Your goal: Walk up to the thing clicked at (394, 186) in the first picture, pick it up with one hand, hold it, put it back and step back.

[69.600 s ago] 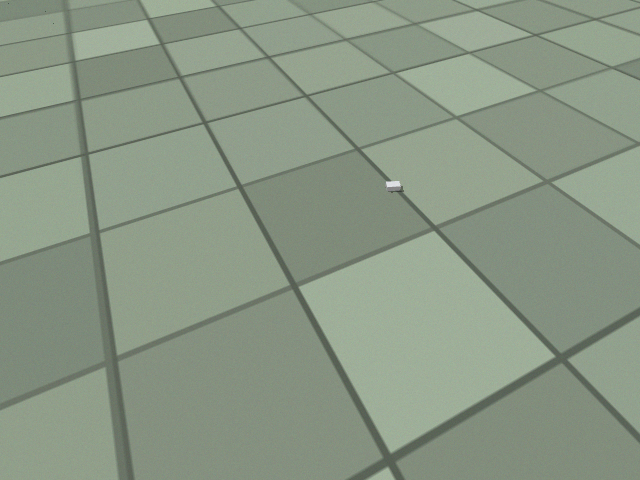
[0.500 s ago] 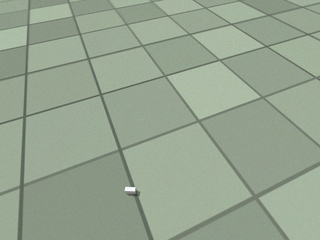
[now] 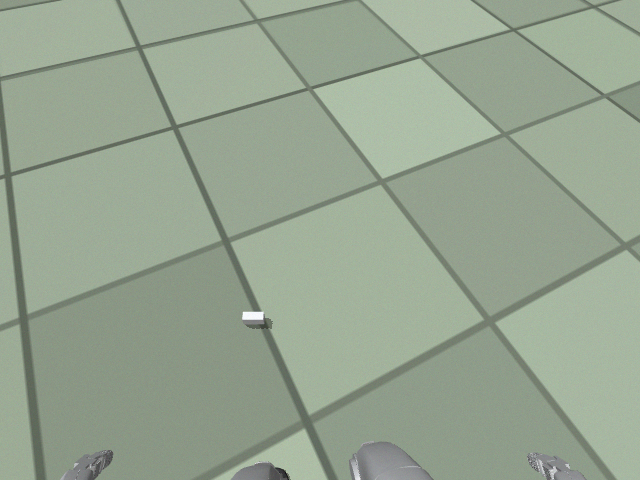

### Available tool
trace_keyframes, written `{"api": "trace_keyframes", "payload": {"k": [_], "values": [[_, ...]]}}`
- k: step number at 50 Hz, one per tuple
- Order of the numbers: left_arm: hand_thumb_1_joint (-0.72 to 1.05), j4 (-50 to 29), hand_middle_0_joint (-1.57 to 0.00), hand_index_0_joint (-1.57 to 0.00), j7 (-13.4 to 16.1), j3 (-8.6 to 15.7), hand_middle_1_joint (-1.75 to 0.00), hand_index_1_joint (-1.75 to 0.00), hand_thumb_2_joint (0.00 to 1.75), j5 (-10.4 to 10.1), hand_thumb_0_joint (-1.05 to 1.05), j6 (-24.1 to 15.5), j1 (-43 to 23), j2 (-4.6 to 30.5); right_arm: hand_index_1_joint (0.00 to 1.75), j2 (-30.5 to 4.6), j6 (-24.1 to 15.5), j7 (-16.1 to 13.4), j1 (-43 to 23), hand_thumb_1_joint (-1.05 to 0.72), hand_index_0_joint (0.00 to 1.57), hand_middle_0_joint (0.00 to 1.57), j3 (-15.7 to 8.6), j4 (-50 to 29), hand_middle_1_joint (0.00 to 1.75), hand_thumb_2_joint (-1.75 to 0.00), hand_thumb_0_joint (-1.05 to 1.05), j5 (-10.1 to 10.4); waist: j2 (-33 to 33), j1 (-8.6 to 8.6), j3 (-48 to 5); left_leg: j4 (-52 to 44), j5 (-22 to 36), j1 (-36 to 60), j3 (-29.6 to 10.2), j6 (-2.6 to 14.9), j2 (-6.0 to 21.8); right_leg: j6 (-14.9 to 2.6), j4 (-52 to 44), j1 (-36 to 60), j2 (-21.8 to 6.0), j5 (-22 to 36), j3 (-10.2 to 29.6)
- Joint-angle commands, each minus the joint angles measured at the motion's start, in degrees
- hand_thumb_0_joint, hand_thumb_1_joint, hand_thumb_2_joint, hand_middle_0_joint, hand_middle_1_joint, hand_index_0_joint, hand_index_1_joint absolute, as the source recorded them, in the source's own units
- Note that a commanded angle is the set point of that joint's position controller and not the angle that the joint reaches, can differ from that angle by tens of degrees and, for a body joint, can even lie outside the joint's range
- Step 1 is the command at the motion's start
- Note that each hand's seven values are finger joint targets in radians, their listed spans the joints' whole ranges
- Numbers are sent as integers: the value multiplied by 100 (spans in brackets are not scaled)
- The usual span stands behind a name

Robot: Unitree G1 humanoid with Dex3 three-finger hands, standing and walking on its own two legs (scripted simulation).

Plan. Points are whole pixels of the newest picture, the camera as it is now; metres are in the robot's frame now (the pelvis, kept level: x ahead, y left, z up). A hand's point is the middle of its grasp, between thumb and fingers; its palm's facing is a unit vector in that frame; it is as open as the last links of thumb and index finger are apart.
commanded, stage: step back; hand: left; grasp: from above
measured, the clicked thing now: (253, 318) +0.60 +0.18 -0.74
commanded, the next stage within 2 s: none
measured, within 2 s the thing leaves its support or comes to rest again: neither
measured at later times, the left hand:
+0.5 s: hand out of the picture +0.00 +0.27 -0.14, palm faces +0.01 -0.91 -0.41, open 7.4 cm
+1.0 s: hand out of the picture -0.21 +0.25 -0.15, palm faces -0.07 -0.91 -0.40, open 7.4 cm
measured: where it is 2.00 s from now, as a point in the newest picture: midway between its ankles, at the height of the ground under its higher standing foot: outside the picture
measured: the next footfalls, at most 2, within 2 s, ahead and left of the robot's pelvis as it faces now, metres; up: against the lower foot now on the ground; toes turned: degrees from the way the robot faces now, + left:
right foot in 0.16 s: -0.02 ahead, -0.13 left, +0.00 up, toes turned +0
left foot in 0.52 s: -0.10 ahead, +0.12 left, +0.00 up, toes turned +0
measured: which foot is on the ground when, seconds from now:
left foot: down 0.00-0.18, up 0.20-0.50, down 0.52-0.96, up 0.98-1.00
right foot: up 0.00-0.14, down 0.16-0.54, up 0.56-0.90, down 0.92-1.00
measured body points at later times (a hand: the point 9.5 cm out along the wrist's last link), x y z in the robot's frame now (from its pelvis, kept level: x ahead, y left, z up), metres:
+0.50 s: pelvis -0.12 +0.00 -0.01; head -0.06 +0.00 +0.43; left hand +0.00 +0.32 -0.11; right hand -0.02 -0.32 -0.13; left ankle -0.14 +0.12 -0.72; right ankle -0.06 -0.13 -0.73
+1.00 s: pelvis -0.29 -0.02 -0.02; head -0.24 -0.03 +0.43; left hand -0.21 +0.30 -0.13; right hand -0.16 -0.34 -0.13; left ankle -0.17 +0.12 -0.71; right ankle -0.31 -0.15 -0.73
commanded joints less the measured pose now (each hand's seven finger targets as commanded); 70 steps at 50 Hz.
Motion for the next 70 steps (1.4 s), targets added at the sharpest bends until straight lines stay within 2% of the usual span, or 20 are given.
{"api": "trace_keyframes", "payload": {"k": [1,7,8,9,10,13,19,25,28,31,39,44,46,48,49,52,60,62,64,70], "values": [[90,-464,-20,-20,41,337,-30,-30,90,1,0,-190,254,898,30,-1641,-111,-170,281,-90,20,20,-466,-438,30,-90,0,3,900,-164,-1512,-470,3143,1651,-1597,1354,1652,25,-996,-212,-303,30,-122],[90,-159,-20,-20,-32,400,-30,-30,90,143,0,-287,1168,945,30,-1579,1,-95,-204,-90,20,20,-393,-604,30,-90,0,105,690,255,-1686,64,755,-317,-1057,481,1016,-385,-3699,1887,-555,1858,-403],[90,-302,-20,-20,-35,495,-30,-30,90,225,0,-334,1077,1370,30,-1366,6,-79,-88,-90,20,20,-324,-659,30,-90,0,140,-432,177,-1538,919,-335,-1329,-677,76,374,-765,-4075,2082,-1571,1780,1190],[90,-492,-20,-20,-42,610,-30,-30,90,156,0,-321,733,1975,30,-1299,21,-126,-411,-90,20,20,-355,-695,30,-90,0,154,-1531,462,-1258,2449,-2024,-1231,-361,-166,-547,-1902,-4646,912,-2858,2230,2596],[90,-732,-20,-20,-14,598,-30,-30,90,195,0,-364,398,1919,30,-1483,52,-156,-362,-90,20,20,-436,-594,30,-90,0,102,-1168,383,-938,3532,-2203,-995,-1109,-236,-447,-2120,-4654,254,-3089,2603,2841],[90,-852,-20,-20,70,427,-30,-30,90,155,0,-359,-212,1246,30,-1331,8,-137,233,-90,20,20,-352,-324,30,-90,0,183,-586,-79,-969,3701,-1386,-1128,-1125,-224,-766,-1281,-3932,824,-1812,3874,671],[90,-920,-20,-20,154,390,-30,-30,90,178,0,-302,567,1118,30,-1347,-23,-149,10,-90,20,20,-305,-475,30,-90,0,100,-753,469,-1327,2201,-1661,-1242,-706,-400,-429,-1442,-3502,2247,-1956,4506,622],[90,-1081,-20,-20,58,308,-30,-30,90,41,0,-160,198,1191,30,-1352,-131,-51,770,-90,20,20,-428,-185,30,-90,0,-33,-502,26,-1628,-942,424,731,-239,-86,-77,-783,-2669,1114,-1521,3239,225],[90,-1072,-20,-20,145,390,-30,-30,90,78,0,-139,-209,1138,30,-2422,-165,-15,352,-90,20,20,-657,-434,30,-90,0,-79,1293,-287,-1330,-1520,1693,-27,-3571,1669,2438,-217,249,-124,49,-856,311],[90,-799,-20,-20,108,373,-30,-30,90,-63,0,-118,521,980,30,-1733,-171,-104,-333,-90,20,20,-430,-530,30,-90,0,-74,745,315,-1135,-1000,2153,463,-1698,1005,1501,-277,987,-583,83,107,549],[90,-842,-20,-20,12,383,-30,-30,90,36,0,-167,674,953,30,-1676,-151,-151,83,-90,20,20,-467,-707,30,-90,0,-18,1077,-63,-1412,-647,2500,1431,-1458,1371,1667,146,-329,-389,-189,31,48],[90,-465,-20,-20,-73,413,-30,-30,90,45,0,-214,1374,946,30,-1918,-25,-109,-134,-90,20,20,-535,-834,30,-90,0,-16,1398,154,-1836,-414,1276,590,-1165,918,1390,-109,-2889,1134,-408,854,-717],[90,-253,-20,-20,-68,442,-30,-30,90,139,0,-246,1785,1047,30,-1699,65,-84,-311,-90,20,20,-469,-864,30,-90,0,54,883,367,-1624,177,186,-388,-857,453,968,-301,-3914,1706,-518,1419,-473],[90,-719,-20,-20,-45,690,-30,-30,90,246,0,-232,1052,2262,30,-1321,70,-180,-576,-90,20,20,-433,-1046,30,-90,0,109,-1630,661,-984,2714,-2138,-1402,-696,-243,-539,-1812,-4952,46,-2987,897,2824],[90,-866,-20,-20,-3,640,-30,-30,90,221,0,-272,639,2106,30,-1538,82,-191,-581,-90,20,20,-503,-976,30,-90,0,87,-1104,450,-578,3467,-2007,-1110,-1300,-299,-264,-1925,-5046,-641,-3115,902,2777],[90,-971,-20,-20,54,463,-30,-30,90,246,0,-304,-156,1400,30,-1415,9,-167,188,-90,20,20,-424,-572,30,-90,0,142,-791,-108,-784,3743,-1262,-1047,-993,-276,-669,-1203,-3942,97,-1805,2764,551],[90,-1051,-20,-20,126,373,-30,-30,90,130,0,-159,388,1287,30,-1226,-97,-107,516,-90,20,20,-376,-449,30,-90,0,-9,-994,203,-1468,-165,-866,-234,-74,-220,-191,-1067,-2852,1865,-1783,4070,373],[90,-1099,-20,-20,71,262,-30,-30,90,75,0,-62,438,1031,30,-1464,-158,-117,741,-90,20,20,-490,-326,30,-90,0,-73,-243,175,-1674,-1144,773,854,-789,-16,278,-602,-2092,883,-1381,3024,105],[90,-1207,-20,-20,151,315,-30,-30,90,30,0,-50,95,1079,30,-2533,-141,-74,436,-90,20,20,-676,-557,30,-90,0,-57,1465,-93,-1567,-1282,2292,396,-3208,1494,2383,-200,-157,-195,-201,-815,-185],[90,-711,-20,-20,37,399,-30,-30,90,20,0,-37,647,1053,30,-1692,-152,-164,-186,-90,20,20,-426,-607,30,-90,0,-88,894,285,-1175,-900,1843,286,-1604,1180,1481,-90,720,-180,-41,79,216]]}}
